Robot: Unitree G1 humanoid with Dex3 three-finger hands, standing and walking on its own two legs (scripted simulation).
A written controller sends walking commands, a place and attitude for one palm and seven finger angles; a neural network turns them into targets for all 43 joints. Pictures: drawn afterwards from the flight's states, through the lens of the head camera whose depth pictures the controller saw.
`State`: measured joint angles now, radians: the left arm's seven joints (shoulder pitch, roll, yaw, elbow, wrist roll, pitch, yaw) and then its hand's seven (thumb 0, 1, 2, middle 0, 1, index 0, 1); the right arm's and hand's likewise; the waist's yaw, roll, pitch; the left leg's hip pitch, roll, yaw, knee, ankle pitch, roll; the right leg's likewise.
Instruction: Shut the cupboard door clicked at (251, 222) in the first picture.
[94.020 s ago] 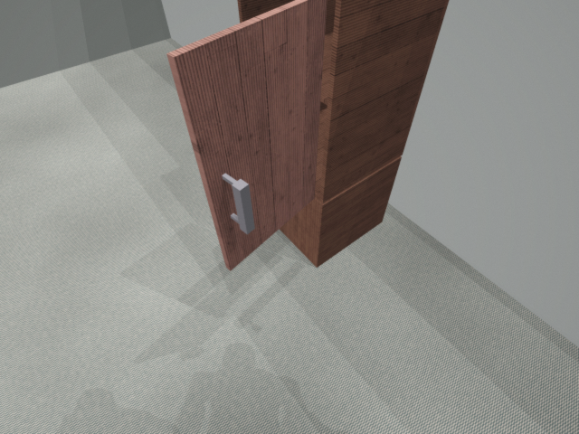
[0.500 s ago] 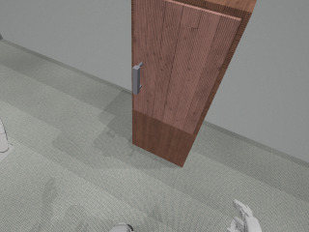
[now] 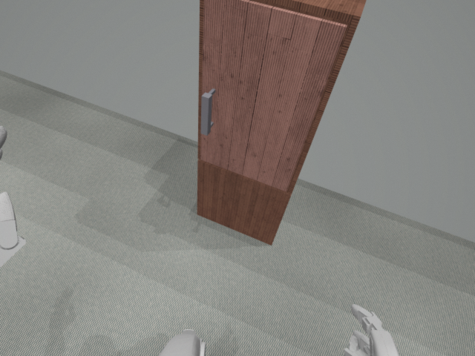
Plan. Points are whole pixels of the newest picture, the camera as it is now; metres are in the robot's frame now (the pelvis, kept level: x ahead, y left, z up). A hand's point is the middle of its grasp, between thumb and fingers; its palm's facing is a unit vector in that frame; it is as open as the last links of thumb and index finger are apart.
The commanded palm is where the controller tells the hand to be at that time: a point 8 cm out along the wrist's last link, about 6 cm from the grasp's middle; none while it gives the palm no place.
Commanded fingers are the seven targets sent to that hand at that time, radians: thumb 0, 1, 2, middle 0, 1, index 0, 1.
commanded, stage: stop stepping back and stand still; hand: left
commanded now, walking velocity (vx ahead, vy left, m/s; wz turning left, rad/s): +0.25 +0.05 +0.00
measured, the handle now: (209, 111) +0.84 +0.15 -0.08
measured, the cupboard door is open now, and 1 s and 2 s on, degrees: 0 0 0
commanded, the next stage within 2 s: let the arm hang, fingers relaxed in 0.54 s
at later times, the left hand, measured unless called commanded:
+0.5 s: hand (15, 242) +0.19 +0.28 +0.18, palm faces +0.31 -0.80 -0.51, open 7.4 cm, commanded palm +0.13 +0.31 +0.19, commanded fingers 0.00 0.90 0.90 -0.20 -0.30 -0.20 -0.30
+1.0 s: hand out of the picture +0.02 +0.19 -0.16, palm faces -0.03 -0.98 -0.18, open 6.9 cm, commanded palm none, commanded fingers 0.00 0.90 0.90 -0.20 -0.30 -0.20 -0.30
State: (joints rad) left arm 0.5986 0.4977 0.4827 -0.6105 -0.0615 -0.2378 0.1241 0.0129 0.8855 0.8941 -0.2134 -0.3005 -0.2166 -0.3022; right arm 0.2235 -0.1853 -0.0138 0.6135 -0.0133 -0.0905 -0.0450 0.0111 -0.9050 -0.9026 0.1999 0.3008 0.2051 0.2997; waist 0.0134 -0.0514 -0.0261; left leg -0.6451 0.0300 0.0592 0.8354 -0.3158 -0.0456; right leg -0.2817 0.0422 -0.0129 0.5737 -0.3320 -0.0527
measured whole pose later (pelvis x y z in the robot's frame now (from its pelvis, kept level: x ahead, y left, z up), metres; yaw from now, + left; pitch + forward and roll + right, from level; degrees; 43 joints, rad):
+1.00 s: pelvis -0.05 +0.01 +0.01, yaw -3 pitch -1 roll -1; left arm 0.26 0.19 0.02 0.90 0.01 0.03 0.02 -0.04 1.00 0.89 -0.21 -0.30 -0.21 -0.30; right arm 0.24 -0.19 0.02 0.96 -0.02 0.03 -0.01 0.01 -0.91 -0.90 0.20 0.30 0.20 0.30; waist -0.02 -0.02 0.05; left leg -0.34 0.00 -0.03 0.54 -0.18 -0.01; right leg -0.20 0.05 -0.06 0.53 -0.31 -0.05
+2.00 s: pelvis -0.03 +0.03 +0.02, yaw -5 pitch -2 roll +0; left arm 0.33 0.15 0.01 1.14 0.01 0.00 0.03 0.00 0.91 0.89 -0.20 -0.30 -0.20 -0.30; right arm 0.30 -0.14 0.01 1.13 -0.01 0.01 -0.03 0.00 -0.91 -0.90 0.20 0.30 0.20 0.30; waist -0.01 0.00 0.03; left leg -0.23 -0.02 0.01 0.41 -0.15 0.03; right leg -0.11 0.02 -0.01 0.41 -0.27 -0.02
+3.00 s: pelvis -0.01 +0.02 +0.02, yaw -5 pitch -2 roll +0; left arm 0.25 0.21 0.01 1.13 0.01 -0.01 0.02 0.00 0.91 0.89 -0.20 -0.30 -0.20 -0.30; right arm 0.21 -0.21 0.01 1.13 -0.01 0.00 -0.03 0.00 -0.91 -0.90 0.20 0.30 0.20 0.30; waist -0.01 0.00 0.05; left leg -0.18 -0.01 0.01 0.37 -0.16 0.01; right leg -0.05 0.03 0.00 0.34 -0.27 -0.03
